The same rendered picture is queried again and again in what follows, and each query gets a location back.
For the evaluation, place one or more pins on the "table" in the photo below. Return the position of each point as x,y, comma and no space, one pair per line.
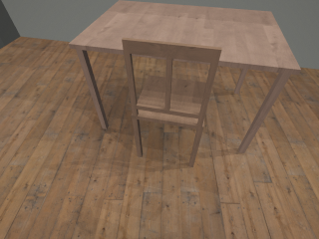
249,40

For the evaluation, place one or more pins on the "chair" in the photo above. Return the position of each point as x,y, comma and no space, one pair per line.
166,99

